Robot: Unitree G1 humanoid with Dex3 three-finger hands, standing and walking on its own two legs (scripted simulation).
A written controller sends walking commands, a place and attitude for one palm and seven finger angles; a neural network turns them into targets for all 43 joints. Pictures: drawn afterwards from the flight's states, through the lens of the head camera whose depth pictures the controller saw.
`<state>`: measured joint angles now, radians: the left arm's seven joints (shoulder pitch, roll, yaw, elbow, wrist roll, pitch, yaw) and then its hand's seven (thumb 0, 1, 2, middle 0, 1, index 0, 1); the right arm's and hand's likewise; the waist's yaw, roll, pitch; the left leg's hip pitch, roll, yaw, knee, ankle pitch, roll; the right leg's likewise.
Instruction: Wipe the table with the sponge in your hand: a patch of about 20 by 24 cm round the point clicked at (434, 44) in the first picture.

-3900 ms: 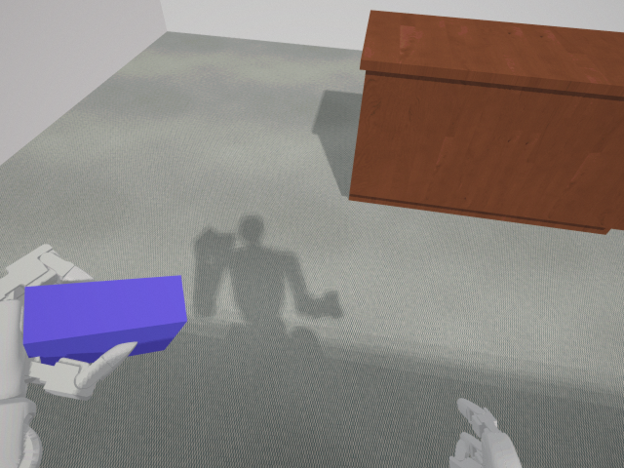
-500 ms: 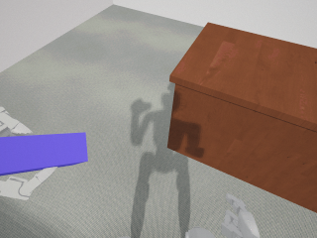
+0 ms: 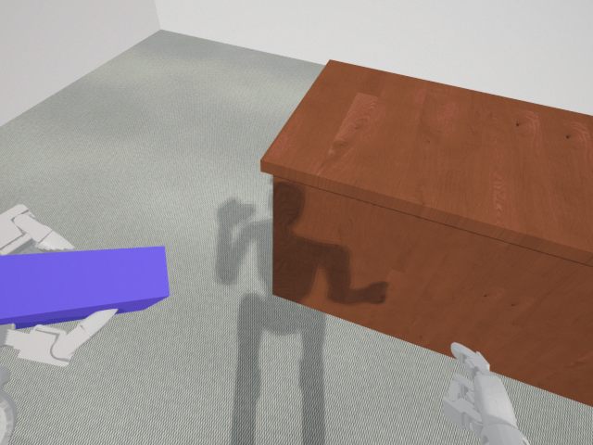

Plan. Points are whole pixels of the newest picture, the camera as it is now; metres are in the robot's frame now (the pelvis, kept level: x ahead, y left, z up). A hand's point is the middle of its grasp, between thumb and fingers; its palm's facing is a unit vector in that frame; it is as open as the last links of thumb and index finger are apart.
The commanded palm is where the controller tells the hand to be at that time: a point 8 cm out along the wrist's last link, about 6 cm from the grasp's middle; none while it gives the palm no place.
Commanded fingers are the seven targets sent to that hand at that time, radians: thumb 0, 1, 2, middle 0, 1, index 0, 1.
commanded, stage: turn to face it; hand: left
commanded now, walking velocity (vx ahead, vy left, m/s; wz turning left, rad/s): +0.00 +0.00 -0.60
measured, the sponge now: (109, 286) +0.23 +0.21 +0.17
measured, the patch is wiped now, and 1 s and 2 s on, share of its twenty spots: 0.00 0.00 0.00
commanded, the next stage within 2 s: take the last steps up to it in 1.10 s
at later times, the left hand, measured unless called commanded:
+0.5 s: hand (238, 290) +0.23 +0.08 +0.18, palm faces +0.08 -0.84 -0.53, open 8.8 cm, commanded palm +0.18 +0.15 +0.18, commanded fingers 0.00 0.10 1.30 -1.20 -1.60 -1.20 -1.60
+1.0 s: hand (299, 341) +0.19 +0.02 +0.17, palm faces -0.05 -0.89 -0.46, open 8.8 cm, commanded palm +0.16 +0.08 +0.18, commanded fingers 0.00 0.10 1.30 -1.20 -1.60 -1.20 -1.60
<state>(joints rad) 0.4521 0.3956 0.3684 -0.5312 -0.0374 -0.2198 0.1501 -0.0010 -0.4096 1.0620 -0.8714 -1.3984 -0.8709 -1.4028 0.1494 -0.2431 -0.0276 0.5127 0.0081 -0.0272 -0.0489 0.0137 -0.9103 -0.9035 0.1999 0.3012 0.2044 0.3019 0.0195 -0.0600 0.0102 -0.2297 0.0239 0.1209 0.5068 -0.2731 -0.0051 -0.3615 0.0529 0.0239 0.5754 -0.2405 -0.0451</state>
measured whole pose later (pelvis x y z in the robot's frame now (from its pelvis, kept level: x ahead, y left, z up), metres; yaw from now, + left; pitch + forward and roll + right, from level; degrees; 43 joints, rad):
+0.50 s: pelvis -0.05 -0.07 +0.00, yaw -18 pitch +1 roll +2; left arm 0.55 0.41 0.40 -0.59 -0.06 -0.20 0.15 0.00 -0.41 1.06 -0.87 -1.39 -0.87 -1.40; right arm 0.16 -0.22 -0.01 0.57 0.00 0.03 -0.02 0.02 -0.91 -0.90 0.20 0.30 0.21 0.30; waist -0.02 0.02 0.12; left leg -0.45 0.07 0.03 1.04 -0.45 -0.09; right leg -0.36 0.07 -0.01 0.54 -0.19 -0.09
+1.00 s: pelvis -0.12 -0.07 -0.01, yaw -32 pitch -1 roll +0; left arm 0.45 0.37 0.36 -0.49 -0.03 -0.18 0.14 0.00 -0.41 1.06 -0.88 -1.39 -0.87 -1.40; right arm 0.23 -0.16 0.04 0.52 0.02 -0.05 -0.01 0.01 -0.91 -0.90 0.20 0.30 0.21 0.30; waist 0.05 0.04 0.06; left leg -0.24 0.17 0.13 0.61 -0.33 -0.09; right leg -0.34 -0.01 -0.07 0.65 -0.33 0.05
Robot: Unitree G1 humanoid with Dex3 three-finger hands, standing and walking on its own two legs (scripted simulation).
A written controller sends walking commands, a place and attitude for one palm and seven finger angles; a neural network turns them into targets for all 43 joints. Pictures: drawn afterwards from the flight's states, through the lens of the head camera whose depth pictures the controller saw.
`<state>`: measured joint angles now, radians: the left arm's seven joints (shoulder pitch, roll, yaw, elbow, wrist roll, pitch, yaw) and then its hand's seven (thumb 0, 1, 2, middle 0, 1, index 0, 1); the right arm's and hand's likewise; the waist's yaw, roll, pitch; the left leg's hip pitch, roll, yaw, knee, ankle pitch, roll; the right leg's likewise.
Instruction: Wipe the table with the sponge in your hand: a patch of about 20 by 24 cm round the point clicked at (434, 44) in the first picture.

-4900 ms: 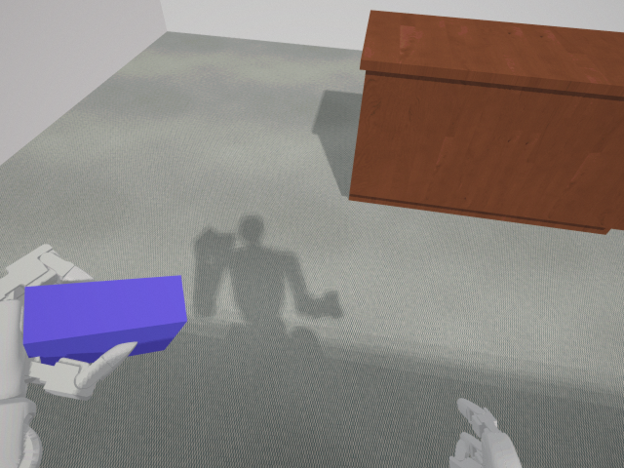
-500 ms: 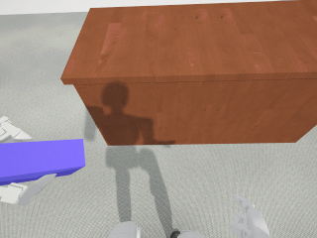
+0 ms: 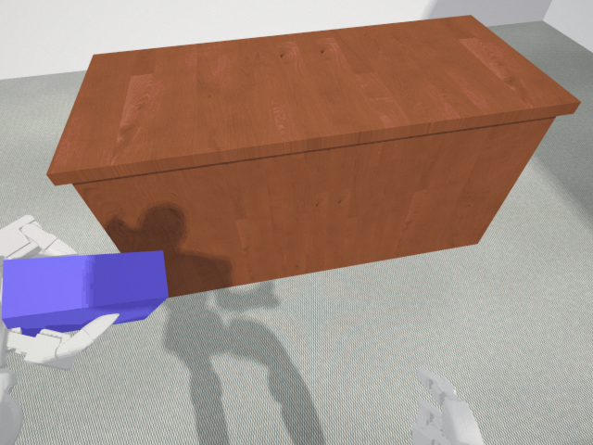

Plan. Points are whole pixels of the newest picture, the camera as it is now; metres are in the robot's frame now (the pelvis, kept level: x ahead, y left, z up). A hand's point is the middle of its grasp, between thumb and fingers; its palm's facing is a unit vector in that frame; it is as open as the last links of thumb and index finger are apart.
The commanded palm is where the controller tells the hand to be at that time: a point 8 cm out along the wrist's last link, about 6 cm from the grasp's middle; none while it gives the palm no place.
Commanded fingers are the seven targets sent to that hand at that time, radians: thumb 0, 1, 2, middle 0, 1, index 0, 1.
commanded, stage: turn to face it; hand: left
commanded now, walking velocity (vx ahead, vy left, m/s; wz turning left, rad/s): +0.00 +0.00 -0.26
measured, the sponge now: (111, 293) +0.22 +0.22 +0.16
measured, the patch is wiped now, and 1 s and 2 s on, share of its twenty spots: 0.00 0.00 0.00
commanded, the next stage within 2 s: take the last steps up to it in 0.10 s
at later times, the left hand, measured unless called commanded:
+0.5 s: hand (83, 330) +0.17 +0.20 +0.19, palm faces +0.35 -0.84 -0.42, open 8.8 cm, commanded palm +0.13 +0.25 +0.19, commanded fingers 0.00 0.10 1.30 -1.20 -1.60 -1.20 -1.60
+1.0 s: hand (112, 276) +0.23 +0.20 +0.18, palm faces +0.36 -0.80 -0.48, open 8.8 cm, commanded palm +0.18 +0.25 +0.19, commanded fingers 0.00 0.10 1.30 -1.20 -1.60 -1.20 -1.60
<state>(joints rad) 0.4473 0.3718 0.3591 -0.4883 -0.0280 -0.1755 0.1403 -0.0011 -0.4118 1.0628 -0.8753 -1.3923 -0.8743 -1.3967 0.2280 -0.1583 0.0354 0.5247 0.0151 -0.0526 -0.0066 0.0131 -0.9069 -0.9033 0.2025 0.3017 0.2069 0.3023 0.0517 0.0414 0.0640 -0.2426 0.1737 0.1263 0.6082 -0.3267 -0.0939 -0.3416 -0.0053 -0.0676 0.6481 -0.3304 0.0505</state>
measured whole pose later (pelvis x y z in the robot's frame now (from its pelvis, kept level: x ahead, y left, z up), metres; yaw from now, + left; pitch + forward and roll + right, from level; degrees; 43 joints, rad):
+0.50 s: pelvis -0.05 -0.02 +0.01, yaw -4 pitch -1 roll +0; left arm 0.50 0.36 0.35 -0.45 0.00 -0.23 0.15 0.00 -0.41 1.06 -0.88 -1.39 -0.87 -1.39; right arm 0.27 -0.24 -0.04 0.62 0.00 -0.08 -0.06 0.02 -0.91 -0.90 0.20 0.30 0.20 0.30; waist -0.03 0.01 -0.03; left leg -0.21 0.02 0.06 0.48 -0.26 0.04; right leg -0.46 0.02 -0.07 0.94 -0.39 0.00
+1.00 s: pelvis +0.01 -0.02 +0.02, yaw -2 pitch +1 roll +3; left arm 0.52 0.36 0.36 -0.52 -0.01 -0.25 0.16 0.00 -0.41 1.06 -0.88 -1.39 -0.88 -1.39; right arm 0.22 -0.26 -0.05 0.62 0.00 -0.06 -0.05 0.02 -0.91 -0.90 0.20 0.30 0.20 0.30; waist 0.02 -0.02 0.08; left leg -0.39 0.07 0.15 0.60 -0.25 0.00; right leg -0.17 -0.12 -0.13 0.50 -0.33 0.01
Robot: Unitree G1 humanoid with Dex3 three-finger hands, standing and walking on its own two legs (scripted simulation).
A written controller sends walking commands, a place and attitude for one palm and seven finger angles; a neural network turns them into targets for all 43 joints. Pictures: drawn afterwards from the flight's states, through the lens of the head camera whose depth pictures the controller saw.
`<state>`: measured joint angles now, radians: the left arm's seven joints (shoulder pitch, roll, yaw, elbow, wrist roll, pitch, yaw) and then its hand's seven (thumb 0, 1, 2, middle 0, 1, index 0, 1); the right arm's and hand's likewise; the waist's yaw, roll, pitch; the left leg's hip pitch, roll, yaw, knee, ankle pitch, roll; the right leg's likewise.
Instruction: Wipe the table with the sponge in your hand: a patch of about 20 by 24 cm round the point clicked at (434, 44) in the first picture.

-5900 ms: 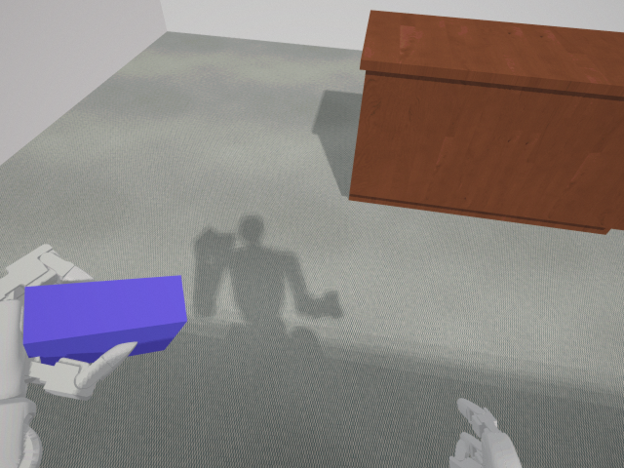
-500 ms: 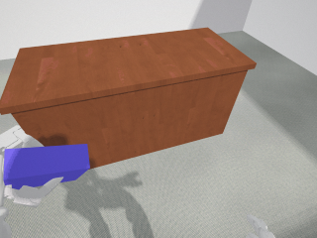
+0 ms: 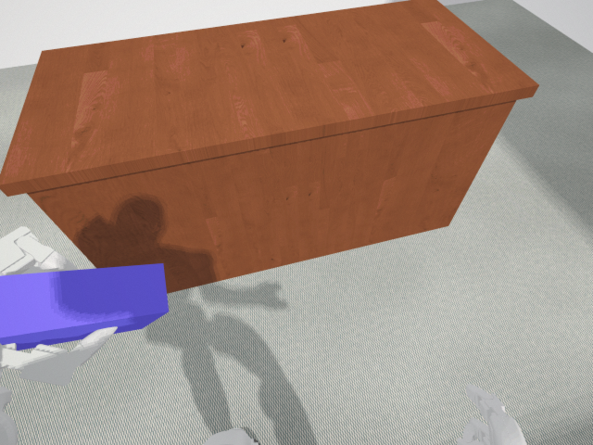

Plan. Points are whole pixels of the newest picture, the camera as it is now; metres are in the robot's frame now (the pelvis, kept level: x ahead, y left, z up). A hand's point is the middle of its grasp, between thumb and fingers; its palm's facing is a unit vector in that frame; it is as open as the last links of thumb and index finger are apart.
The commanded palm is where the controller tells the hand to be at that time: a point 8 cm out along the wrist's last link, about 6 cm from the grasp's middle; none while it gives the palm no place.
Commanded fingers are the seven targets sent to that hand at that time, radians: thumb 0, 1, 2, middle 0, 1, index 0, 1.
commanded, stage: take the last steps up to it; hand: left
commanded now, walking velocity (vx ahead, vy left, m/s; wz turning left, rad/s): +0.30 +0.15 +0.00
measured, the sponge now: (108, 305) +0.22 +0.20 +0.15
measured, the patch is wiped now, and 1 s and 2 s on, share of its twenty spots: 0.00 0.00 0.00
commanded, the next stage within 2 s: come to a stop and stand still in 1.52 s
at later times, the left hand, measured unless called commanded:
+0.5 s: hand (90, 205) +0.33 +0.26 +0.16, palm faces +0.41 -0.78 -0.48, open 8.8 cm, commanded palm +0.27 +0.30 +0.17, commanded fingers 0.00 0.10 1.30 -1.20 -1.60 -1.20 -1.60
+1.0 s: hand (98, 128) +0.44 +0.29 +0.18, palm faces +0.35 -0.78 -0.51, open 8.8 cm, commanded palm +0.39 +0.34 +0.17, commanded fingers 0.00 0.10 1.30 -1.20 -1.60 -1.20 -1.60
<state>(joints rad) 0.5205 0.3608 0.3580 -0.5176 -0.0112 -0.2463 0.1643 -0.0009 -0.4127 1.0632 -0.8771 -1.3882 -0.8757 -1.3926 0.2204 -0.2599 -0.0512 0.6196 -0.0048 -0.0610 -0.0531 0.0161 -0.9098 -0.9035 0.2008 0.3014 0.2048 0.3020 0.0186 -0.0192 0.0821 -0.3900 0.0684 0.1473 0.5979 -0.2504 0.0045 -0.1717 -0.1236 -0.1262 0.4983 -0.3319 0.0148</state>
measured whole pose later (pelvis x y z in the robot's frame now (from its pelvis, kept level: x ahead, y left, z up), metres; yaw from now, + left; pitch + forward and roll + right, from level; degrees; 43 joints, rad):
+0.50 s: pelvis +0.11 +0.02 +0.00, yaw +1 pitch +1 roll +3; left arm 0.46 0.33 0.37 -0.45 -0.02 -0.25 0.14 0.00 -0.41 1.06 -0.88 -1.39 -0.88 -1.39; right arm 0.18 -0.22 -0.01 0.68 0.00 -0.05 -0.03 0.02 -0.91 -0.90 0.20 0.30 0.21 0.30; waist 0.01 0.03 0.07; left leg -0.56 0.06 0.06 1.16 -0.35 -0.02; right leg -0.25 -0.10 -0.18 0.56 -0.32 -0.03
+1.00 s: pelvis +0.23 +0.07 -0.02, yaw -2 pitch +1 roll +2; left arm 0.51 0.41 0.39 -0.57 -0.03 -0.25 0.15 0.00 -0.41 1.06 -0.88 -1.39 -0.88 -1.39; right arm 0.21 -0.12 0.03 0.60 0.01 -0.11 -0.05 0.01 -0.91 -0.90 0.20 0.30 0.21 0.30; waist 0.00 0.02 0.04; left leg -0.32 0.06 0.18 0.59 -0.28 0.00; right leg -0.36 -0.07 -0.17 0.66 -0.37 0.03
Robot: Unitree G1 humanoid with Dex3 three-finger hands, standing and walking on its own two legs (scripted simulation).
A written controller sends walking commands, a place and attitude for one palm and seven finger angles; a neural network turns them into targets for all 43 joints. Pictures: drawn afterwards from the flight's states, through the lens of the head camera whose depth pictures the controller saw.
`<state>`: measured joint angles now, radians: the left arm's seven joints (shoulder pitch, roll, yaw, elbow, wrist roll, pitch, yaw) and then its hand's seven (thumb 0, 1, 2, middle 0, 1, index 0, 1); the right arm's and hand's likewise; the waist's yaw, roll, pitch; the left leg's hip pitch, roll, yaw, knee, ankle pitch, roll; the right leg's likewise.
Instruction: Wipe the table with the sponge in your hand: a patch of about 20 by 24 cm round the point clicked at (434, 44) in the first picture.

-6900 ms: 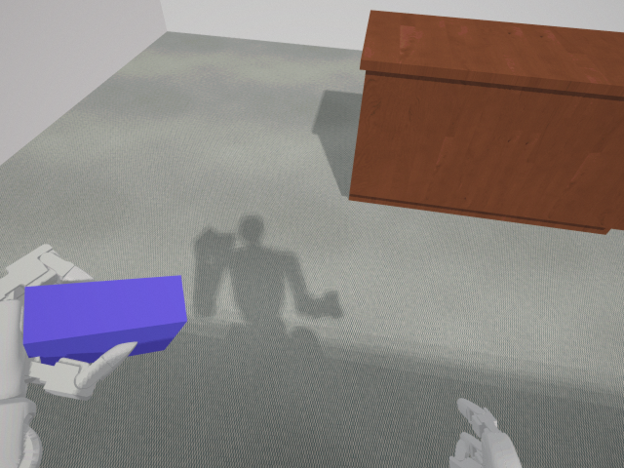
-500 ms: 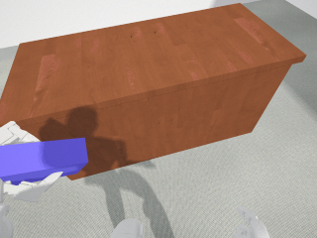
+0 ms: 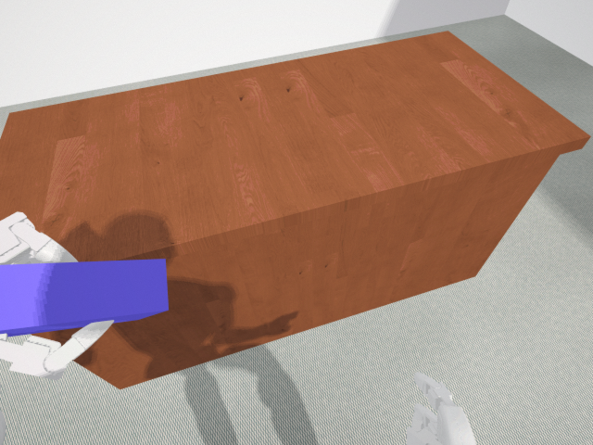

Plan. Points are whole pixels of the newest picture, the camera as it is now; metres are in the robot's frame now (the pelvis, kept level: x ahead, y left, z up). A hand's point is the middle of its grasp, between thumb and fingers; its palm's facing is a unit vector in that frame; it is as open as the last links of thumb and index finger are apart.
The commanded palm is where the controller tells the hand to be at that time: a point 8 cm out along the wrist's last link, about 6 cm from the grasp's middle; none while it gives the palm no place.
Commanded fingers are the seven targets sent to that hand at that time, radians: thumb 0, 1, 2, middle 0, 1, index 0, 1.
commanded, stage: take the last steps up to it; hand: left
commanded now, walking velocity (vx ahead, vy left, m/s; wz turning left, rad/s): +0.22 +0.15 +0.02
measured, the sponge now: (105, 296) +0.22 +0.19 +0.17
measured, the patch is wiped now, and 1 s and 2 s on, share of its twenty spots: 0.00 0.00 0.00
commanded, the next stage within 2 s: come to a stop and stand still in 0.52 s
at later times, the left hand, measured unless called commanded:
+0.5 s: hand (27, 222) +0.30 +0.30 +0.19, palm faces +0.42 -0.81 -0.42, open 8.8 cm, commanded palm +0.23 +0.34 +0.19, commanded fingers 0.00 0.10 1.30 -1.20 -1.60 -1.20 -1.60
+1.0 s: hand (55, 219) +0.31 +0.28 +0.18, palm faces +0.35 -0.85 -0.39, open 8.8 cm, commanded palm +0.25 +0.34 +0.19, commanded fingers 0.00 0.10 1.30 -1.20 -1.60 -1.20 -1.60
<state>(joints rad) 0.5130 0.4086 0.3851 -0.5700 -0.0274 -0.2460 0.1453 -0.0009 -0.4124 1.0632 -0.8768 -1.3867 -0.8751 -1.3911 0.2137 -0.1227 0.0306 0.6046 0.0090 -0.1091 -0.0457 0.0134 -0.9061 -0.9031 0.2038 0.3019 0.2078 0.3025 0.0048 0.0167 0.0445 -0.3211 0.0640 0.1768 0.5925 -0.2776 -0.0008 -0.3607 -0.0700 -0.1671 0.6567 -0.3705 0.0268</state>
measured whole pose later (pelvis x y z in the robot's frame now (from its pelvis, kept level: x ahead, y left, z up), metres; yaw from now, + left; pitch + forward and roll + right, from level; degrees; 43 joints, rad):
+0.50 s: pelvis +0.07 +0.06 +0.00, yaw +0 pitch -1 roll +1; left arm 0.42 0.41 0.40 -0.50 -0.02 -0.25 0.16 0.00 -0.41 1.06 -0.88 -1.39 -0.87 -1.39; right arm 0.17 -0.20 -0.05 0.58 0.01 -0.06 -0.06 0.01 -0.91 -0.90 0.20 0.30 0.20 0.30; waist 0.00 -0.05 0.07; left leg -0.34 0.05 0.17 0.59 -0.23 0.03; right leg -0.37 -0.10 -0.07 1.01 -0.55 0.02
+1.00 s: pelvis +0.09 +0.06 +0.01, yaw -1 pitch -1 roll +1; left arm 0.48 0.34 0.32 -0.52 -0.03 -0.19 0.16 0.00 -0.41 1.06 -0.88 -1.39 -0.87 -1.39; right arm 0.18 -0.24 0.01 0.60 0.00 -0.05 -0.06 0.02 -0.91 -0.90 0.20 0.30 0.21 0.30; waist -0.02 0.00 0.06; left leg -0.26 0.02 0.05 0.57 -0.28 -0.01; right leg -0.25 0.00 -0.13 0.52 -0.25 -0.06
